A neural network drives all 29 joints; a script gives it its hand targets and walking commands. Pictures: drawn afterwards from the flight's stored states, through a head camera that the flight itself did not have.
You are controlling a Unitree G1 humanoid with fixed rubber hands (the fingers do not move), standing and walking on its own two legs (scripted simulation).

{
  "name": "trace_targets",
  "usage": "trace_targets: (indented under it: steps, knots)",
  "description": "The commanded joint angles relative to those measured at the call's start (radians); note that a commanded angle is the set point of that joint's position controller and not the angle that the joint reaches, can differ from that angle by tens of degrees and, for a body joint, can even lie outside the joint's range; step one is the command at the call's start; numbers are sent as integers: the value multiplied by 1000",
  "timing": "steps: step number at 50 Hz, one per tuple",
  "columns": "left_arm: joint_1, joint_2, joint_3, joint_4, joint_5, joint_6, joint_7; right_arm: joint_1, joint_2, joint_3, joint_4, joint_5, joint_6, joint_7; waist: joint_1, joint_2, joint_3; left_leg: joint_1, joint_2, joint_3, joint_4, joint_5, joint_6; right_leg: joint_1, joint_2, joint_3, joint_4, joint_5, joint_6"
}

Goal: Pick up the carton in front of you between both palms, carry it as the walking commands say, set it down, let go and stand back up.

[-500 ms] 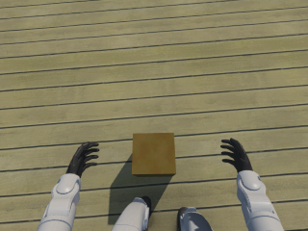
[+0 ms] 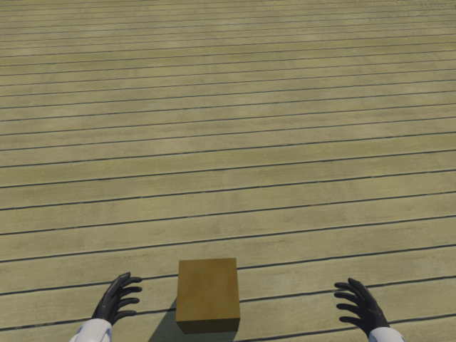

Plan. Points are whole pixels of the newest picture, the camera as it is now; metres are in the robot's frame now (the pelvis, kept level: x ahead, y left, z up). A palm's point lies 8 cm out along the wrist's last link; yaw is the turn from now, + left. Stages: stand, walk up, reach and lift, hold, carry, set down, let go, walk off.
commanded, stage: let go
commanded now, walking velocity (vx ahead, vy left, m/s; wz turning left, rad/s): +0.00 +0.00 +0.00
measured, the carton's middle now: (209, 297) +0.35 +0.08 -0.65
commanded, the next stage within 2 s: stand in 0.22 s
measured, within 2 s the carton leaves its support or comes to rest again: neither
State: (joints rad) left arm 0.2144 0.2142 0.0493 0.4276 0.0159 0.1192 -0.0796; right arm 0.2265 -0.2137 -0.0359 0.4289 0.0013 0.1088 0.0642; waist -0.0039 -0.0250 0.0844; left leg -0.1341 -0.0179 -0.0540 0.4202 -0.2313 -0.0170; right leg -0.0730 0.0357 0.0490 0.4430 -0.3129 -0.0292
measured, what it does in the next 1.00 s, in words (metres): stands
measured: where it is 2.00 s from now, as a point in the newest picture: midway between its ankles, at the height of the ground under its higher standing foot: outside the picture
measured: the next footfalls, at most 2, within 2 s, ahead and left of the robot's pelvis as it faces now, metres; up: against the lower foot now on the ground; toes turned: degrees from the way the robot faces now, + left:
none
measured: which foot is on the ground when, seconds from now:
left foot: down 0.00-1.00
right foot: down 0.00-1.00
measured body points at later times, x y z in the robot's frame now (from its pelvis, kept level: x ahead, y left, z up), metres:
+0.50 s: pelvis +0.00 +0.02 -0.01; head +0.01 +0.04 +0.44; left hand +0.15 +0.31 -0.10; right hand +0.15 -0.27 -0.09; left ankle +0.00 +0.13 -0.74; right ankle -0.04 -0.10 -0.74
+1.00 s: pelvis +0.00 +0.03 +0.00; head +0.00 +0.05 +0.45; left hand +0.13 +0.33 -0.11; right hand +0.12 -0.27 -0.10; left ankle +0.00 +0.13 -0.74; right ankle -0.04 -0.10 -0.74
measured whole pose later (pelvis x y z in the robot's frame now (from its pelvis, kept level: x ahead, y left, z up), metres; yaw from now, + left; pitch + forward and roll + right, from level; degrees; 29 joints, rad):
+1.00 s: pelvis +0.00 +0.03 +0.00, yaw -1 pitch -1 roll +0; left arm 0.20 0.36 0.02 0.83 0.03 0.00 0.03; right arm 0.14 -0.34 -0.02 0.90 -0.03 -0.01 -0.02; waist 0.00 -0.03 0.01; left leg -0.17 -0.04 -0.02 0.45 -0.25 0.03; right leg -0.09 0.01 0.08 0.42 -0.30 0.02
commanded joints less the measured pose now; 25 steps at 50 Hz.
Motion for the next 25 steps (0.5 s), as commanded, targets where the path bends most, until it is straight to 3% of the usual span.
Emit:
trace_targets:
  steps: [1,5,6,7,11,12,13,16,18,25]
  knots:
    - [-16,109,40,-92,7,5,2,-56,-73,-21,-101,-2,3,0,15,2,-24,158,-48,61,-1,180,2,-155,-33,-6,-119,216,51]
    - [-23,106,37,-101,5,8,2,-52,-74,-29,-99,-12,9,-1,7,-6,-36,168,-45,57,-2,207,4,-131,-23,-9,-104,262,57]
    - [-53,145,43,-158,32,61,30,5,-71,-29,-38,-1,-18,-22,8,17,-89,135,-66,60,29,192,-3,-69,-26,-10,-67,362,56]
    - [-35,132,29,-141,21,73,41,-14,-81,-29,-63,-1,-24,-30,-7,-8,-91,119,-66,57,31,180,3,-72,-24,-7,-51,391,60]
    - [-33,120,15,-148,3,91,58,-36,-87,-16,-76,6,-26,-38,9,-11,-78,83,-59,49,36,186,4,-85,-20,-13,-41,362,53]
    - [-52,228,47,-8,6,14,96,-60,-186,-40,89,-50,-48,-72,38,-99,-52,-45,37,10,65,194,-6,-157,-59,10,-37,211,62]
    - [-30,226,40,2,16,-21,105,-33,-206,-48,93,-52,-62,-85,18,-79,-72,-38,43,0,71,167,0,-148,-66,32,-46,158,55]
    - [-49,200,31,41,22,-69,100,-56,-204,-43,149,-54,-92,-88,9,6,-78,-62,56,-26,38,78,10,-161,-72,59,-47,62,38]
    - [-48,211,33,74,23,-84,94,-80,-208,-41,174,-50,-103,-84,15,34,-106,-71,67,-41,32,113,21,-129,-70,54,-28,116,38]
    - [-33,242,30,167,21,-111,101,-89,-243,-43,251,-43,-119,-91,5,56,-135,-34,89,-65,23,222,33,-104,-79,59,-16,209,38]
